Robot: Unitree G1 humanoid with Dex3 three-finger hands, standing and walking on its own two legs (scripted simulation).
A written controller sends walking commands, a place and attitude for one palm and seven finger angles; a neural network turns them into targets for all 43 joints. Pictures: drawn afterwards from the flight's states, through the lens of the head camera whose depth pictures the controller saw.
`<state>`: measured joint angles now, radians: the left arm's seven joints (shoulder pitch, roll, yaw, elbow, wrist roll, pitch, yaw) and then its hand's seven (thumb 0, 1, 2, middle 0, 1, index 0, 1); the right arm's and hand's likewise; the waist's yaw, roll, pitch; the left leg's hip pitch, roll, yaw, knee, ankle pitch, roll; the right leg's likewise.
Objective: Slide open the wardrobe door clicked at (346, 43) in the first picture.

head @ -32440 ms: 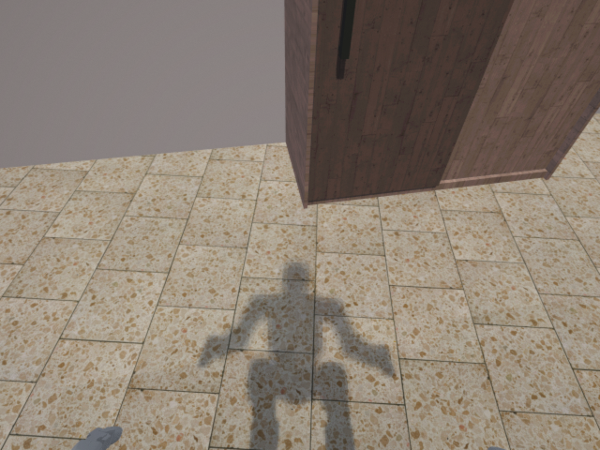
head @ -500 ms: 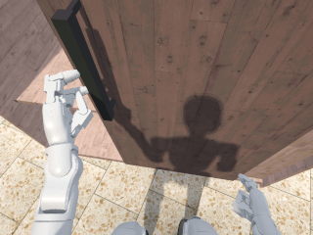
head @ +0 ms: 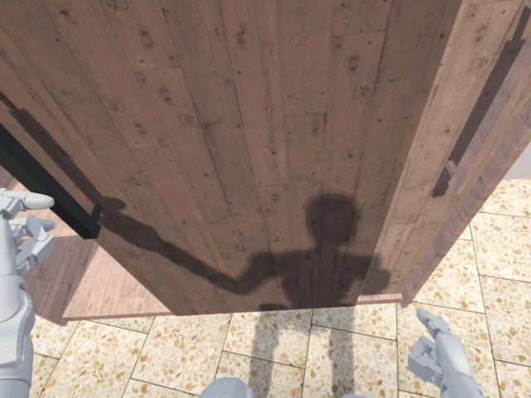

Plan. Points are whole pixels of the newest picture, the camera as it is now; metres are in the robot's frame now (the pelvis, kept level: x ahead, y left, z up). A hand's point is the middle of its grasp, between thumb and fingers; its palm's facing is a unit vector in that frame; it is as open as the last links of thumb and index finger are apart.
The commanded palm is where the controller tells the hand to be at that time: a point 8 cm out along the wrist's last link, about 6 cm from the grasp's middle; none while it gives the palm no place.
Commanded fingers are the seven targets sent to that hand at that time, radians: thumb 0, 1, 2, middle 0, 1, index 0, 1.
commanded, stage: stop walking and hold the door there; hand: left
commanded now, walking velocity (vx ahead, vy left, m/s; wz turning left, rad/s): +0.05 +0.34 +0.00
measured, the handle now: (44, 170) +0.41 +0.37 +0.13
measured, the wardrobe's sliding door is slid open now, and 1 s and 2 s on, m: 0.46 0.46 0.46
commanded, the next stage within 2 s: none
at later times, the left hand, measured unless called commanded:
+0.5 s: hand (18, 257) +0.26 +0.34 +0.12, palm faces +0.44 -0.86 -0.26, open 4.6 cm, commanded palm +0.22 +0.37 +0.10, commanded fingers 0.00 0.90 0.90 -0.45 -1.40 -0.45 -1.40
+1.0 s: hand (28, 282) +0.24 +0.33 +0.10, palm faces +0.34 -0.90 -0.27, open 4.6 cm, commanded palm +0.20 +0.37 +0.10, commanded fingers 0.00 0.90 0.90 -0.45 -1.40 -0.45 -1.40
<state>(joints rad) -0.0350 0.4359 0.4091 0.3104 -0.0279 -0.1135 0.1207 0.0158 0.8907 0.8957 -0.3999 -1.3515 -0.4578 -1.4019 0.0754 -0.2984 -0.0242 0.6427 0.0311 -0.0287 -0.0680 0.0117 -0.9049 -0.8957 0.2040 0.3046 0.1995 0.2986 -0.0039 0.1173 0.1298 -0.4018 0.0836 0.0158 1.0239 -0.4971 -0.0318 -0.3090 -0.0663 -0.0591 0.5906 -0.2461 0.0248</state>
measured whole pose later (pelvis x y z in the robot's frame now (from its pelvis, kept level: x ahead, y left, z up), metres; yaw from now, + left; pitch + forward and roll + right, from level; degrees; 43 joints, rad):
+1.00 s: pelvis -0.11 +0.08 +0.01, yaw -3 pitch -3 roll -2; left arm -0.17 0.38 0.25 0.33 -0.02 -0.14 0.15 0.02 0.90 0.90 -0.45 -1.40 -0.46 -1.40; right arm 0.24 -0.25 0.01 0.68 0.02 -0.09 -0.11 0.01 -0.91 -0.90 0.20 0.30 0.20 0.30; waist -0.01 -0.01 0.08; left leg -0.29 0.03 0.13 0.44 -0.11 0.06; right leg -0.20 -0.01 -0.03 0.45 -0.24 0.01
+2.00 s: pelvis -0.07 +0.06 +0.01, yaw -4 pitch +0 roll -1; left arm -0.30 0.45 0.32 0.57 -0.04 -0.13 0.13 0.02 0.90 0.90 -0.45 -1.39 -0.46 -1.40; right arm 0.21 -0.26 0.02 0.68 0.04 -0.06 -0.12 0.01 -0.90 -0.90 0.20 0.30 0.20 0.30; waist 0.00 0.01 0.06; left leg -0.31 0.07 0.12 0.50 -0.20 0.02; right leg -0.19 0.03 -0.02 0.44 -0.26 0.00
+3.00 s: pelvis -0.06 +0.06 -0.01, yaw -4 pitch +7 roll -2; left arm -0.21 0.45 0.43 0.53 -0.04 -0.12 0.02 -0.01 -0.54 0.20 -0.26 -1.15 -0.26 -1.16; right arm 0.29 -0.26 0.01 0.67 0.00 -0.12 -0.10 0.01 -0.90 -0.90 0.20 0.30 0.20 0.30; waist 0.01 0.01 -0.07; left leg -0.54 0.00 0.01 0.73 -0.31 0.03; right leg -0.42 0.03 -0.03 0.69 -0.39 -0.01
